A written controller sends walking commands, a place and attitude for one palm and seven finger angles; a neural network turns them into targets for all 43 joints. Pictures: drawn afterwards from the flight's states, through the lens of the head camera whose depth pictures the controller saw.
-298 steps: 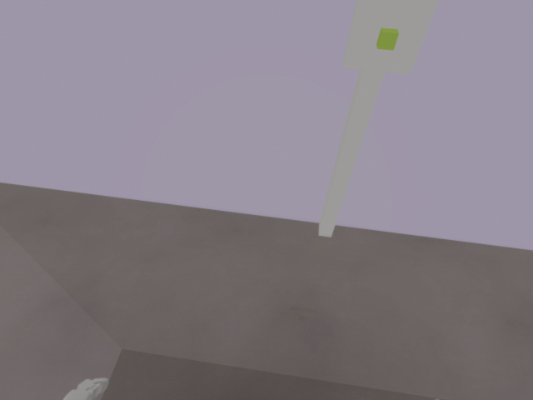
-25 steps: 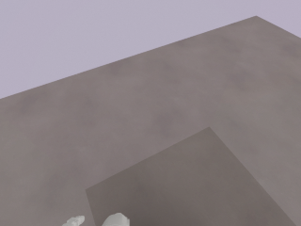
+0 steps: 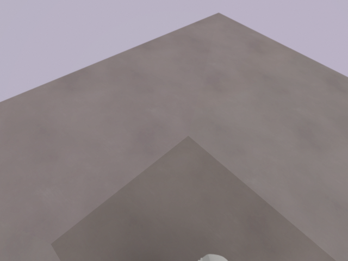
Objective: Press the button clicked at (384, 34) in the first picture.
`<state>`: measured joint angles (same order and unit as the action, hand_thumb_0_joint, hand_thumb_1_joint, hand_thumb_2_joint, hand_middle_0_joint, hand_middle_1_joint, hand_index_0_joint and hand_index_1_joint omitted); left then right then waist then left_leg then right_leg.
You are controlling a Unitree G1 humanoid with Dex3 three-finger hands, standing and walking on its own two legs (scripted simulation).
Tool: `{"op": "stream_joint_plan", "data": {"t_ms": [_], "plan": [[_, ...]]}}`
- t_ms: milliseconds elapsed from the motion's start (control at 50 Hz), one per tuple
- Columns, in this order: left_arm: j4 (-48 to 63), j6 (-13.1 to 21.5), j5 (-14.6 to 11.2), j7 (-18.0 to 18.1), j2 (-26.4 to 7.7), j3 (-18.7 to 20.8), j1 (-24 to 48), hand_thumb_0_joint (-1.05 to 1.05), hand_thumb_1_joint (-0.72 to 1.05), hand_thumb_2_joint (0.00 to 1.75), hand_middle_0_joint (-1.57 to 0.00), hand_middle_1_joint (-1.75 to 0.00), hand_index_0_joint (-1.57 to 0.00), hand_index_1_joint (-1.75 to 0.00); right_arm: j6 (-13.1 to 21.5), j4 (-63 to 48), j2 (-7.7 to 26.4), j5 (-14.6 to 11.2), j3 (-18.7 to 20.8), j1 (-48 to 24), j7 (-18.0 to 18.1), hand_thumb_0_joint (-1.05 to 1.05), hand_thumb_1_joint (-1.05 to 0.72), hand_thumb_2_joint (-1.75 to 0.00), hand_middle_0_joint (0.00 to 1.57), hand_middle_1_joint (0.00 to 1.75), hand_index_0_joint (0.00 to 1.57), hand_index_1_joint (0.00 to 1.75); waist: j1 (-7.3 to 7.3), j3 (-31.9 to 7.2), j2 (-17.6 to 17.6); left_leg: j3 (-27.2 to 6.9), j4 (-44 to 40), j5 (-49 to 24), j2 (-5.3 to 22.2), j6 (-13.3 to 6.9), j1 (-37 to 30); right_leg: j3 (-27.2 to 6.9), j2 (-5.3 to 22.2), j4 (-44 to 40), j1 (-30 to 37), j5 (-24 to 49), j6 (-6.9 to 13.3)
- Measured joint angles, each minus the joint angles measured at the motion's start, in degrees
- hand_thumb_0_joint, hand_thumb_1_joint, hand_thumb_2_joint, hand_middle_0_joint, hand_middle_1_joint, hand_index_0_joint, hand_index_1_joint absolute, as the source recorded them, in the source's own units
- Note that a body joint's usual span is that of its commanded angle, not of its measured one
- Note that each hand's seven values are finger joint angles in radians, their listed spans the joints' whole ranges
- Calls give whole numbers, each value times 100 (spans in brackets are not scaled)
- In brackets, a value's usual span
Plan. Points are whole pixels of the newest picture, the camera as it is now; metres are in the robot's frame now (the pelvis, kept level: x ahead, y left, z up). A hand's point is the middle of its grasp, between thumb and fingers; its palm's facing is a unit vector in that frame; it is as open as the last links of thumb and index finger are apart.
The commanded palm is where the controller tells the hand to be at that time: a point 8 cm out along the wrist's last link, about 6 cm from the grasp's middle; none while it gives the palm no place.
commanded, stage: walk to a spot facing it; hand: left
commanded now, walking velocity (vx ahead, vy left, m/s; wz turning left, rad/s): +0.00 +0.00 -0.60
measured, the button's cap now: out of the picture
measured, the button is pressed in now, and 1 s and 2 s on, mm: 0 0 0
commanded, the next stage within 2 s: turn to face it in 0.44 s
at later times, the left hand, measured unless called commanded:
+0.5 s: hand out of the picture +0.13 +0.10 -0.16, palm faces -0.20 -0.96 -0.20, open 7.4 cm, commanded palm none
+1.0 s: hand (128, 201) +0.29 +0.14 -0.18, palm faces -0.06 -0.98 -0.18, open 7.4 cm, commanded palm none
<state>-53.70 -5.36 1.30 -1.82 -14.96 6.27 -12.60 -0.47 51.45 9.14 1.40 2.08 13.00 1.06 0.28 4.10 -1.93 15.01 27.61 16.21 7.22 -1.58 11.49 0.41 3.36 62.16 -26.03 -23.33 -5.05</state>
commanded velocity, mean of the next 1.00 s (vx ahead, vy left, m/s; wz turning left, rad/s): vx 0.12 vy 0.00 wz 0.11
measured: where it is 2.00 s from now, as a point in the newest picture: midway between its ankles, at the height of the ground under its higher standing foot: outside the picture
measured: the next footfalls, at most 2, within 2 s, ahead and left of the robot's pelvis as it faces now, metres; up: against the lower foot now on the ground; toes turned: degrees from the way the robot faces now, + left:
right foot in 0.20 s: +0.01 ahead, -0.15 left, +0.00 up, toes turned -15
left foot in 0.68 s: +0.29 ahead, +0.01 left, +0.00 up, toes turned -6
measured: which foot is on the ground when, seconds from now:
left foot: down 0.00-0.18, up 0.20-0.66, down 0.68-1.00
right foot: up 0.00-0.18, down 0.20-0.68, up 0.70-1.00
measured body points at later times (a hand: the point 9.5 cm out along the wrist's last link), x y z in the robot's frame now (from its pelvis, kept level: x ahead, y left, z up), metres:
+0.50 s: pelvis +0.07 -0.07 +0.00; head +0.08 -0.09 +0.45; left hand +0.14 +0.15 -0.15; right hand +0.07 -0.33 -0.15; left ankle +0.17 +0.07 -0.68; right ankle -0.03 -0.14 -0.74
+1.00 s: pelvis +0.18 -0.03 +0.00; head +0.21 -0.01 +0.44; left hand +0.30 +0.20 -0.16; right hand +0.19 -0.28 -0.14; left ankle +0.25 +0.01 -0.74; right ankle +0.15 -0.21 -0.66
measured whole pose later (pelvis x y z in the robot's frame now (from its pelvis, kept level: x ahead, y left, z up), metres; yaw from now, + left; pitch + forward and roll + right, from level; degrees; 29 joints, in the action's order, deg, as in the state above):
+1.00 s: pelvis +0.18 -0.03 +0.00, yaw -6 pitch +0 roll -2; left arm -55.7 -1.7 1.4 1.1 -11.4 4.5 -9.0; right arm -0.9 57.0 9.6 1.2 2.6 14.3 0.1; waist -1.3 2.1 -1.4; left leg 1.4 25.0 7.7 -3.6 -5.8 17.7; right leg -1.0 4.5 61.4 -28.8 -18.8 -4.3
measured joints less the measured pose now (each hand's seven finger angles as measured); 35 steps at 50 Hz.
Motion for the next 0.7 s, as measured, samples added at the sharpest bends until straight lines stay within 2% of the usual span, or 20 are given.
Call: {"op": "stream_joint_plan", "data": {"t_ms": [120,180,200,240,280,340,460,580,620,660,680,700], "plan": [[90,59,-11,-15,177,-92,301,1,91,90,-20,-30,-19,-30,-50,223,145,40,120,183,-74,1,-91,-90,20,30,20,30,-184,70,224,434,350,203,284,178,40,399,23,-1478,515,-275,135],[184,184,-3,-38,252,-152,382,1,91,90,-20,-30,-19,-30,-75,321,302,39,185,362,-109,1,-91,-90,20,30,20,30,-244,-26,366,625,818,470,490,349,143,601,-76,-2592,997,99,317],[200,276,13,-29,273,-177,402,1,91,90,-20,-30,-20,-30,-103,350,366,17,202,438,-122,1,-91,-90,20,30,20,30,-245,-75,427,551,1193,759,563,403,281,594,-128,-2799,1077,185,485],[197,400,-22,26,369,-251,429,1,91,90,-20,-30,-20,-30,-261,456,498,18,217,479,-132,1,-91,-90,20,30,20,30,-268,-98,597,-179,2307,1405,458,488,742,607,-243,-2607,1071,175,667],[201,495,-49,91,435,-280,311,1,91,89,-20,-30,-20,-30,-357,536,547,34,221,475,-157,1,-91,-90,20,30,20,30,-226,-167,595,-645,3193,1266,256,506,1152,537,-287,-2784,1267,222,718],[109,614,-61,144,469,-315,25,1,91,89,-20,-30,-20,-30,-295,518,540,70,223,341,-209,2,-91,-90,19,30,20,30,-171,-251,486,-920,3610,596,146,588,1613,339,-343,-3330,1632,440,730],[-247,740,-36,129,559,-406,-425,1,91,89,-20,-30,-20,-30,-89,307,462,55,205,4,-240,1,-91,-90,19,30,20,30,-165,-256,384,-1133,3118,-234,131,689,2147,123,-461,-4054,2168,620,763],[-564,791,4,190,657,-449,-771,1,91,89,-20,-30,-20,-30,-37,330,346,21,131,-291,-251,1,-91,-90,19,30,20,30,23,-189,316,-1026,2139,-293,-11,588,2039,21,-541,-4223,2570,382,670],[-687,784,12,236,656,-461,-857,1,91,89,-20,-30,-20,-30,7,358,282,1,82,-375,-243,1,-91,-90,19,30,20,30,71,-153,262,-949,1626,-274,-124,489,1810,17,-533,-4163,2698,209,600],[-817,763,-2,273,633,-466,-926,1,91,89,-20,-30,-20,-30,102,372,211,-11,23,-394,-219,1,-91,-90,19,30,20,30,61,-124,185,-879,977,-591,-310,372,1442,63,-486,-3869,2762,-88,509],[-877,737,-23,291,609,-461,-941,1,91,89,-21,-30,-20,-30,173,383,170,-2,-4,-381,-199,1,-91,-90,19,30,20,30,35,-108,128,-857,800,-773,-401,151,1281,111,-436,-3453,2673,-292,471],[-929,689,-63,308,568,-450,-891,1,91,89,-20,-30,-20,-30,226,402,107,10,-32,-380,-174,1,-91,-90,19,30,20,30,31,-71,23,-828,933,-618,-489,-66,1274,143,-340,-2756,2420,-393,454]]}}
